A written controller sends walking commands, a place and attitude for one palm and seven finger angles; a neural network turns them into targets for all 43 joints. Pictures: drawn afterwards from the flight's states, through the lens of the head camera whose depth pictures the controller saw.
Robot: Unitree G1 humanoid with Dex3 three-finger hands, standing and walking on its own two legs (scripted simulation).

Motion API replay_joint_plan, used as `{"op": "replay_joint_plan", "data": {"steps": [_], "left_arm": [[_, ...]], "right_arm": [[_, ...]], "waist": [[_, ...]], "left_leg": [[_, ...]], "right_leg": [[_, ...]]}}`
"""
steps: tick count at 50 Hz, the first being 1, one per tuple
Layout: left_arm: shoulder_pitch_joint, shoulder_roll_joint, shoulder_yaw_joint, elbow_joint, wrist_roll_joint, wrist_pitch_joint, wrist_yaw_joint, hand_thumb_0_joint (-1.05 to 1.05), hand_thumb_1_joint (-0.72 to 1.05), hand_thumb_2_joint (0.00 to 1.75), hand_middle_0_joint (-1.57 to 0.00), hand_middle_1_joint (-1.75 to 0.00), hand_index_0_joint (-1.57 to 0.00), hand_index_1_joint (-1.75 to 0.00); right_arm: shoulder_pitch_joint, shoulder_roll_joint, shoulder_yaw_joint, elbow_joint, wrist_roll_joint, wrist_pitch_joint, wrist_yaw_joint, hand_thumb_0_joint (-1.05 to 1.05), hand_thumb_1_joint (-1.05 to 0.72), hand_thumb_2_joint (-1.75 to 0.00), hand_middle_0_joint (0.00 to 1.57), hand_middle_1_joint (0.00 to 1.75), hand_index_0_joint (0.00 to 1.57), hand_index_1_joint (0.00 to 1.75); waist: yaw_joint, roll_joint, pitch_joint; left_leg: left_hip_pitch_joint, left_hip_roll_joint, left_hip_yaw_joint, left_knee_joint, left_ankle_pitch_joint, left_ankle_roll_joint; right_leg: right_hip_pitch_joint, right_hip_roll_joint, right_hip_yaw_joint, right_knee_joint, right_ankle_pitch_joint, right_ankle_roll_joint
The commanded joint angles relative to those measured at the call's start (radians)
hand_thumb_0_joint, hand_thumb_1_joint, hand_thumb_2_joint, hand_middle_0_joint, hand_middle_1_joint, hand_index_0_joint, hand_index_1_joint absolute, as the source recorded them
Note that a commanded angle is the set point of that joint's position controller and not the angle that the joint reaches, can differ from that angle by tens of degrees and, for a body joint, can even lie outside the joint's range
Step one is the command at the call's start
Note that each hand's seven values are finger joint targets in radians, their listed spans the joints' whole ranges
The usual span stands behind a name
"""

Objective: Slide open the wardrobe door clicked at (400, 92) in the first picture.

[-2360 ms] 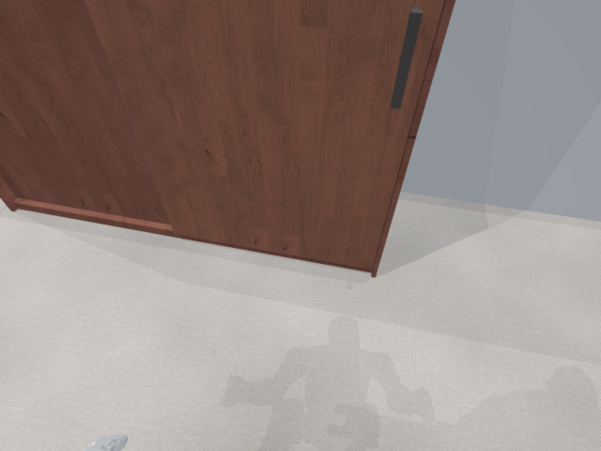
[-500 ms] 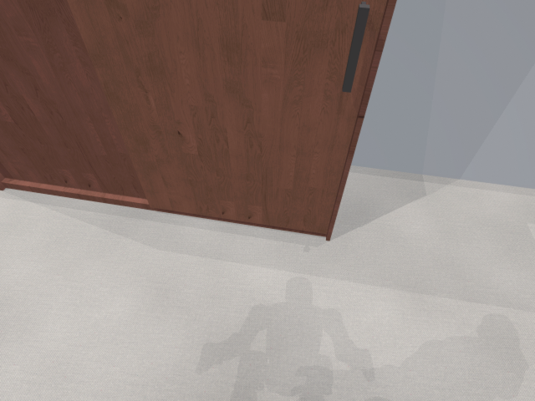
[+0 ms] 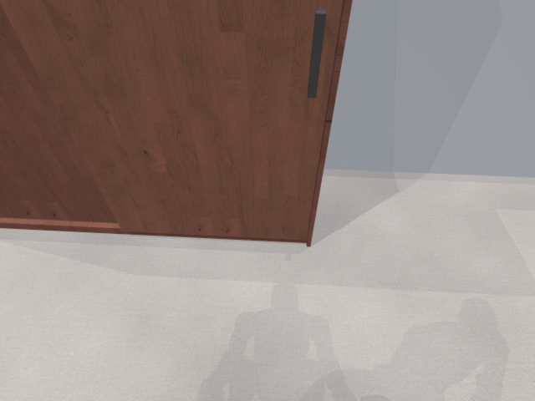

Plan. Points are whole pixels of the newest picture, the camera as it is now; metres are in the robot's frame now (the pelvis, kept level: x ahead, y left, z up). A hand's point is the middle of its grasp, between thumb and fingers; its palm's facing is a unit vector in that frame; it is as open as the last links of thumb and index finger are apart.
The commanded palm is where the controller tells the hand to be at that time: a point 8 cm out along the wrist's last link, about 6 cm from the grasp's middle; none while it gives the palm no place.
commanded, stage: take the last steps up to it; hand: right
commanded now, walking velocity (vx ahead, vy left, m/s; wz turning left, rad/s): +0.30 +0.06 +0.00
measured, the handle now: (315, 54) +0.89 -0.08 +0.13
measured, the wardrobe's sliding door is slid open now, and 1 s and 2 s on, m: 0.00 0.00 0.00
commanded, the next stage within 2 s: come to a stop and stand still in 0.88 s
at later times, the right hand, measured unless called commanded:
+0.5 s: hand out of the picture +0.17 -0.21 -0.17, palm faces +0.03 +0.99 -0.13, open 7.4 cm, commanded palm none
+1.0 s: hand (349, 295) +0.38 -0.16 -0.17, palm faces +0.01 +0.98 -0.18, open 7.2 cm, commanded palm none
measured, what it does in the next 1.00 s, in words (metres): walks ahead: right foot, then left foot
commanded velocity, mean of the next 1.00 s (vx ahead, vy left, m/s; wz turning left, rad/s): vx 0.23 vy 0.07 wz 0.01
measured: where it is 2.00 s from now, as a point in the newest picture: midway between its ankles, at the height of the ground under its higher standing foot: (257, 376)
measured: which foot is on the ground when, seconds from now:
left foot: down 0.00-0.28, up 0.30-0.70, down 0.72-1.00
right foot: up 0.00-0.24, down 0.26-0.74, up 0.76-1.00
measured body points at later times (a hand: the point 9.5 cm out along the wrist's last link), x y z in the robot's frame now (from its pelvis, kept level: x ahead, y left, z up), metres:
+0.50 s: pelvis +0.16 -0.04 +0.01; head +0.17 -0.06 +0.46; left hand +0.19 +0.20 -0.13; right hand +0.17 -0.26 -0.16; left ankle +0.17 +0.10 -0.66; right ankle +0.15 -0.13 -0.73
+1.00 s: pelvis +0.36 +0.02 +0.01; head +0.38 +0.01 +0.45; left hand +0.39 +0.26 -0.14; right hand +0.38 -0.21 -0.16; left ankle +0.34 +0.13 -0.73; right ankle +0.41 -0.09 -0.70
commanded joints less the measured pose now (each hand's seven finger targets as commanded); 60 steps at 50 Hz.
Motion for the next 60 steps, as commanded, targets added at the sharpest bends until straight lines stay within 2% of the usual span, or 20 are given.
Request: {"op": "replay_joint_plan", "data": {"steps": [1, 4, 9, 11, 12, 14, 15, 17, 21, 32, 35, 36, 37, 39, 41, 45, 51, 54, 55, 60], "left_arm": [[-0.175, 0.093, 0.031, -0.134, 0.003, -0.048, -0.010, 0.00, 0.90, 0.90, -0.20, -0.30, -0.20, -0.30], [-0.160, 0.049, 0.027, -0.124, 0.003, -0.045, -0.021, 0.00, 0.90, 0.90, -0.20, -0.30, -0.20, -0.30], [-0.187, 0.012, 0.016, -0.126, -0.005, -0.057, -0.029, 0.00, 0.90, 0.90, -0.20, -0.30, -0.20, -0.30], [-0.067, 0.034, 0.024, -0.080, -0.001, -0.069, -0.016, 0.00, 0.90, 0.90, -0.20, -0.30, -0.20, -0.30], [0.063, 0.082, 0.038, -0.035, 0.001, -0.075, -0.005, 0.00, 0.90, 0.90, -0.20, -0.30, -0.20, -0.30], [0.274, 0.267, 0.079, 0.014, 0.008, -0.075, 0.014, 0.00, 0.90, 0.90, -0.20, -0.30, -0.20, -0.30], [0.218, 0.244, 0.073, 0.022, 0.003, -0.070, 0.020, 0.00, 0.90, 0.90, -0.20, -0.30, -0.20, -0.30], [0.045, 0.129, 0.050, -0.027, 0.001, -0.078, 0.020, 0.00, 0.90, 0.90, -0.20, -0.30, -0.20, -0.30], [-0.003, 0.067, 0.042, -0.038, 0.005, -0.096, 0.023, 0.00, 0.90, 0.90, -0.20, -0.30, -0.20, -0.30], [0.050, 0.136, 0.065, -0.018, 0.020, -0.076, 0.012, 0.00, 0.90, 0.90, -0.20, -0.30, -0.20, -0.30], [0.035, 0.134, 0.059, -0.012, 0.011, -0.068, 0.007, 0.00, 0.90, 0.90, -0.20, -0.30, -0.20, -0.30], [0.077, 0.078, 0.046, -0.021, -0.002, -0.071, -0.004, 0.00, 0.90, 0.90, -0.20, -0.30, -0.20, -0.30], [0.052, 0.045, 0.034, -0.068, -0.011, -0.067, -0.003, 0.00, 0.90, 0.90, -0.20, -0.30, -0.20, -0.30], [-0.046, 0.061, 0.044, -0.076, -0.008, -0.061, -0.003, 0.00, 0.90, 0.90, -0.20, -0.30, -0.20, -0.30], [-0.048, 0.046, 0.039, -0.065, 0.007, -0.052, -0.006, 0.00, 0.90, 0.90, -0.20, -0.30, -0.20, -0.30], [0.016, -0.010, 0.025, -0.042, 0.005, -0.032, -0.010, 0.00, 0.90, 0.90, -0.20, -0.30, -0.20, -0.30], [0.016, -0.006, 0.010, -0.028, 0.001, -0.055, -0.002, 0.00, 0.90, 0.90, -0.20, -0.30, -0.20, -0.30], [0.021, 0.130, 0.016, -0.019, -0.006, -0.056, 0.025, 0.00, 0.90, 0.90, -0.20, -0.30, -0.20, -0.30], [0.002, 0.136, 0.016, -0.014, -0.011, -0.049, 0.037, 0.00, 0.90, 0.90, -0.20, -0.30, -0.20, -0.30], [-0.070, 0.172, 0.052, -0.057, -0.006, -0.013, 0.056, 0.00, 0.90, 0.90, -0.20, -0.30, -0.20, -0.30]], "right_arm": [[0.175, -0.125, -0.026, 0.010, 0.005, -0.040, -0.019, 0.00, -0.90, -0.90, 0.20, 0.30, 0.20, 0.30], [0.136, -0.080, -0.014, 0.007, -0.002, -0.049, -0.018, 0.00, -0.90, -0.90, 0.20, 0.30, 0.20, 0.30], [0.167, -0.083, -0.014, 0.037, 0.001, -0.045, -0.020, 0.00, -0.90, -0.90, 0.20, 0.30, 0.20, 0.30], [0.145, -0.085, -0.017, 0.043, 0.010, -0.045, -0.020, 0.00, -0.90, -0.90, 0.20, 0.30, 0.20, 0.30], [0.145, -0.068, -0.015, 0.042, 0.014, -0.046, -0.018, 0.00, -0.90, -0.90, 0.20, 0.30, 0.20, 0.30], [0.121, -0.003, -0.006, -0.024, 0.018, -0.045, -0.006, 0.00, -0.90, -0.90, 0.20, 0.30, 0.20, 0.30], [0.059, -0.017, -0.012, -0.032, 0.011, -0.034, -0.011, 0.00, -0.90, -0.90, 0.20, 0.30, 0.20, 0.30], [0.009, -0.007, -0.019, -0.028, 0.002, -0.025, 0.007, 0.00, -0.90, -0.90, 0.20, 0.30, 0.20, 0.30], [0.052, 0.048, -0.025, -0.020, -0.005, 0.008, 0.022, 0.00, -0.90, -0.90, 0.20, 0.30, 0.20, 0.30], [-0.232, -0.022, -0.039, -0.137, 0.005, -0.001, 0.039, 0.00, -0.90, -0.90, 0.20, 0.30, 0.20, 0.30], [-0.004, -0.087, -0.056, -0.066, 0.001, -0.022, 0.032, 0.00, -0.90, -0.90, 0.20, 0.30, 0.20, 0.30], [0.131, -0.190, -0.081, -0.027, -0.004, -0.040, 0.019, 0.00, -0.90, -0.90, 0.20, 0.30, 0.20, 0.30], [0.184, -0.261, -0.088, -0.019, 0.014, -0.041, 0.006, 0.00, -0.90, -0.90, 0.20, 0.30, 0.20, 0.30], [0.020, -0.200, -0.073, -0.058, 0.016, -0.034, -0.005, 0.00, -0.90, -0.90, 0.20, 0.30, 0.20, 0.30], [-0.084, -0.112, -0.042, -0.078, 0.011, -0.040, -0.012, 0.00, -0.90, -0.90, 0.20, 0.30, 0.20, 0.30], [-0.097, -0.081, -0.025, -0.060, 0.005, -0.048, -0.016, 0.00, -0.90, -0.90, 0.20, 0.30, 0.20, 0.30], [-0.081, -0.061, -0.020, -0.022, 0.021, -0.030, -0.020, 0.00, -0.90, -0.90, 0.20, 0.30, 0.20, 0.30], [0.029, 0.005, 0.003, -0.003, 0.027, -0.003, -0.036, 0.00, -0.90, -0.90, 0.20, 0.30, 0.20, 0.30], [0.026, -0.018, 0.002, 0.000, 0.028, 0.013, -0.042, 0.00, -0.90, -0.90, 0.20, 0.30, 0.20, 0.30], [-0.034, -0.050, -0.030, -0.048, 0.015, 0.046, -0.039, 0.00, -0.90, -0.90, 0.20, 0.30, 0.20, 0.30]], "waist": [[-0.043, 0.088, 0.197], [-0.009, 0.112, 0.197], [-0.009, 0.162, 0.157], [0.055, 0.126, 0.093], [0.104, 0.053, 0.006], [0.157, -0.265, -0.111], [0.141, -0.197, -0.049], [0.071, -0.099, 0.133], [0.008, -0.126, 0.109], [0.041, -0.103, 0.158], [-0.074, -0.010, 0.034], [-0.118, 0.228, -0.103], [-0.110, 0.338, -0.135], [-0.081, 0.192, -0.019], [-0.013, 0.094, 0.057], [0.042, 0.115, 0.045], [0.051, 0.078, 0.044], [0.023, -0.224, -0.014], [0.029, -0.303, -0.006], [0.040, -0.152, -0.024]], "left_leg": [[0.129, 0.369, -0.492, -0.405, -0.245, 0.202], [0.073, 0.287, -0.269, -0.359, 0.044, 0.166], [0.057, 0.215, -0.122, -0.282, 0.312, 0.124], [0.011, 0.170, -0.063, -0.122, 0.446, 0.093], [-0.054, 0.137, -0.036, 0.066, 0.465, 0.067], [-0.390, -0.020, 0.008, 0.589, -0.232, 0.003], [-0.421, 0.026, -0.067, 0.710, -0.211, 0.018], [-0.455, 0.112, -0.079, 0.728, -0.055, 0.006], [-0.353, 0.126, -0.035, 0.567, 0.076, -0.027], [-0.228, 0.087, 0.045, 0.091, 0.136, -0.020], [0.140, 0.033, 0.077, -0.049, 0.142, 0.018], [0.377, 0.254, -0.195, -0.129, 0.097, 0.088], [0.420, 0.431, -0.497, -0.253, 0.188, 0.169], [0.207, 0.406, -0.426, -0.317, -0.044, 0.204], [0.030, 0.332, -0.235, -0.315, 0.102, 0.161], [-0.048, 0.266, -0.051, -0.293, 0.352, 0.142], [-0.043, 0.184, 0.001, -0.140, 0.377, 0.076], [-0.069, 0.065, 0.047, 0.020, -0.026, -0.046], [-0.076, 0.056, 0.032, 0.122, -0.158, -0.058], [-0.255, 0.047, -0.065, 0.472, -0.211, -0.052]], "right_leg": [[-0.441, -0.100, -0.087, 0.331, -0.034, 0.005], [-0.356, -0.126, -0.155, 0.289, 0.044, 0.023], [-0.143, -0.085, -0.259, 0.026, 0.112, 0.015], [0.099, -0.047, -0.294, -0.120, 0.199, 0.007], [0.310, -0.086, -0.244, -0.173, 0.231, -0.009], [0.533, -0.528, 0.340, -0.386, 0.246, -0.170], [0.407, -0.543, 0.350, -0.440, 0.126, -0.174], [0.175, -0.467, 0.201, -0.488, 0.035, -0.148], [0.081, -0.342, -0.091, -0.488, 0.189, -0.095], [0.153, -0.354, -0.139, -0.431, 0.276, -0.094], [0.078, -0.259, -0.235, -0.081, 0.417, -0.030], [-0.110, -0.162, -0.307, 0.247, 0.207, 0.012], [-0.275, -0.066, -0.229, 0.500, -0.181, 0.022], [-0.339, -0.145, -0.121, 0.643, -0.077, 0.008], [-0.269, -0.185, -0.118, 0.551, 0.021, 0.022], [-0.134, -0.161, -0.187, 0.267, 0.049, 0.055], [0.116, -0.109, -0.231, -0.174, 0.313, 0.061], [0.257, -0.382, 0.002, -0.249, 1.025, -0.071], [0.239, -0.402, 0.042, -0.294, 1.140, -0.108], [0.314, -0.411, -0.028, -0.263, 1.198, -0.164]]}}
